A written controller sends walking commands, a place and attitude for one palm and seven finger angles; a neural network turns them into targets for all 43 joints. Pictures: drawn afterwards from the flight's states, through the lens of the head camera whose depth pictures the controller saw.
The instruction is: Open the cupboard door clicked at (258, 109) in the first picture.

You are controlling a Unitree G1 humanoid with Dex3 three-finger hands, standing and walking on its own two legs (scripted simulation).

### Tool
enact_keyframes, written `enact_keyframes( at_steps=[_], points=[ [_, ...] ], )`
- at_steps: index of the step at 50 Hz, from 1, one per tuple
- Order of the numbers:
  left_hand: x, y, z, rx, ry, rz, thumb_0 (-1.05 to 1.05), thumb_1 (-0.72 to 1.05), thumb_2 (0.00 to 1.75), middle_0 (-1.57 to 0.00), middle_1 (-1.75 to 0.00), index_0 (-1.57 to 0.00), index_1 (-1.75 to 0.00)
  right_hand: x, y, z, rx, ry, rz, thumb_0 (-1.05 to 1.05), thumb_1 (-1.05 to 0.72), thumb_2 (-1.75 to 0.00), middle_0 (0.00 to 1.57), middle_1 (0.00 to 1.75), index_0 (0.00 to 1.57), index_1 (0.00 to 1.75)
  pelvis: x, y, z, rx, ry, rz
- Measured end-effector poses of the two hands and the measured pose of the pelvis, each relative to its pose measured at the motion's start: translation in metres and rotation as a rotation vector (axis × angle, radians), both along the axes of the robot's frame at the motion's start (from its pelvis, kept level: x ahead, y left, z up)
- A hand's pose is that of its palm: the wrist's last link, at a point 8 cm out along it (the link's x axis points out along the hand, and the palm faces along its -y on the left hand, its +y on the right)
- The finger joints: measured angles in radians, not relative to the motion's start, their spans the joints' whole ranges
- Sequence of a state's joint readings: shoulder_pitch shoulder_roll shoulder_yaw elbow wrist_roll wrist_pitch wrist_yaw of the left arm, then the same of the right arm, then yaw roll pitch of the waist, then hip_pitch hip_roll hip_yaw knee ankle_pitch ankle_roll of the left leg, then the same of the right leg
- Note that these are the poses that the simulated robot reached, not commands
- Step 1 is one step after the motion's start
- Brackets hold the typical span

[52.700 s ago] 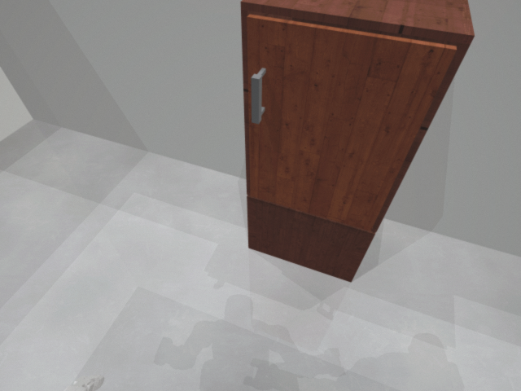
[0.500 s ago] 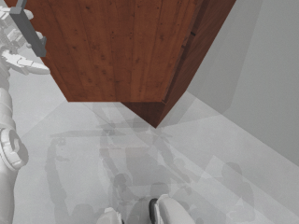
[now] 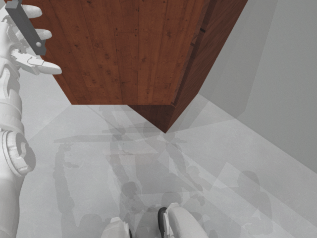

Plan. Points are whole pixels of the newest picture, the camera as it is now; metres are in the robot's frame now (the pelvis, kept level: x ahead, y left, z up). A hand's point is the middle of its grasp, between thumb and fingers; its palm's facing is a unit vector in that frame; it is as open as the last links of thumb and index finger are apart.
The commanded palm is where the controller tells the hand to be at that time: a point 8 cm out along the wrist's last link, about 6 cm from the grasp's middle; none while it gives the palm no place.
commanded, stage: slide the fingers in behind the handle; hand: left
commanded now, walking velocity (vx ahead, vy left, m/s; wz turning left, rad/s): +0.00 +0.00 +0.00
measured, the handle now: (30, 25) +0.60 +0.22 +0.10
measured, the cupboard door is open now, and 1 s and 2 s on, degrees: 40 41 63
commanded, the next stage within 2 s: close the thumb around the handle in 0.28 s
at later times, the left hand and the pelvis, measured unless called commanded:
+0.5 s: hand (31, 45) +0.54 +0.21 +0.11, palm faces -0.05 -1.00 -0.02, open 13.7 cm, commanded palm +0.53 +0.25 +0.10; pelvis +0.01 +0.01 +0.00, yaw +0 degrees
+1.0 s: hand (38, 43) +0.55 +0.20 +0.10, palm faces -0.04 -1.00 -0.02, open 5.8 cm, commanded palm +0.53 +0.24 +0.10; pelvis +0.01 +0.01 +0.00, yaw +0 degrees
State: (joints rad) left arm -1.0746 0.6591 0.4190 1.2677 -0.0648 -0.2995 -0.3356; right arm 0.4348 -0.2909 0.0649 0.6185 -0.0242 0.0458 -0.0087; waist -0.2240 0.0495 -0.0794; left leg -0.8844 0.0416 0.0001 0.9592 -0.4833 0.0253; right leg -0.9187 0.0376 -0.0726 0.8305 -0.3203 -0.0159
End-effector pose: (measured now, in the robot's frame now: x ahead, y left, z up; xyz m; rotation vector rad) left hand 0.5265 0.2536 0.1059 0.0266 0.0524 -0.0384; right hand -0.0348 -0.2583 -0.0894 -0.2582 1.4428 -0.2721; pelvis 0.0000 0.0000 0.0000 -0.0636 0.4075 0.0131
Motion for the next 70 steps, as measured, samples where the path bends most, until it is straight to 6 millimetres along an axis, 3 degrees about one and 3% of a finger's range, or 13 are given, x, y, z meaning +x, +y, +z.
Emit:
enact_keyframes(
  at_steps=[12, 24, 30, 37, 51, 62, 70],
  points=[
    [0.004, 0.0, 0.002, -0.007, -0.007, -0.007, -0.01, -0.5, 0.3, -0.3, -1.2, -0.29, -1.2, -0.012, 0.004, 0.004, 0.0, 0.023, -0.023, 0.01, -0.9, -0.9, 0.2, 0.3, 0.21, 0.3, 0.002, 0.002, 0.001, -0.001, 0.002, -0.008],
    [-0.003, 0.012, 0.001, -0.006, -0.008, -0.005, -0.01, -0.47, 0.31, -0.3, -1.2, -0.3, -1.2, 0.001, 0.007, 0.005, -0.003, -0.004, -0.012, 0.01, -0.9, -0.9, 0.2, 0.3, 0.21, 0.3, 0.005, 0.006, 0.003, -0.003, -0.008, -0.008],
    [-0.005, 0.012, 0.001, -0.014, -0.01, -0.009, -0.01, -0.29, 0.39, -0.29, -1.21, -0.31, -1.22, 0.009, 0.008, 0.003, -0.005, -0.009, 0.008, 0.01, -0.9, -0.9, 0.2, 0.3, 0.21, 0.3, 0.006, 0.009, 0.003, -0.006, -0.009, 0.002],
    [-0.002, 0.004, 0.0, -0.014, -0.01, -0.022, -0.01, 0.04, 0.53, -0.32, -1.25, -0.34, -1.26, 0.013, 0.009, 0.002, -0.002, -0.015, 0.014, 0.01, -0.9, -0.9, 0.2, 0.3, 0.21, 0.3, 0.006, 0.01, 0.002, -0.007, -0.007, 0.007],
    [0.005, 0.002, -0.001, -0.011, 0.003, -0.003, 0.01, 0.74, 0.83, -0.38, -1.33, -0.38, -1.33, 0.002, 0.01, 0.0, 0.01, 0.01, -0.007, 0.01, -0.9, -0.9, 0.2, 0.3, 0.21, 0.3, 0.005, 0.006, 0.001, -0.004, 0.001, -0.001],
    [0.007, 0.001, -0.002, -0.008, 0.003, -0.015, 0.0, 0.75, 0.84, -0.38, -1.35, -0.39, -1.35, -0.005, 0.005, 0.004, -0.005, 0.021, -0.015, 0.01, -0.9, -0.9, 0.2, 0.3, 0.21, 0.3, 0.004, 0.003, 0.0, -0.003, 0.008, -0.006],
    [-0.002, 0.001, -0.002, -0.006, -0.006, -0.017, 0.0, 0.76, 0.82, -0.37, -1.35, -0.37, -1.35, 0.002, 0.004, 0.005, 0.004, -0.006, -0.029, 0.01, -0.9, -0.9, 0.2, 0.3, 0.2, 0.3, 0.008, 0.004, 0.004, 0.003, -0.003, -0.024]
  ],
)
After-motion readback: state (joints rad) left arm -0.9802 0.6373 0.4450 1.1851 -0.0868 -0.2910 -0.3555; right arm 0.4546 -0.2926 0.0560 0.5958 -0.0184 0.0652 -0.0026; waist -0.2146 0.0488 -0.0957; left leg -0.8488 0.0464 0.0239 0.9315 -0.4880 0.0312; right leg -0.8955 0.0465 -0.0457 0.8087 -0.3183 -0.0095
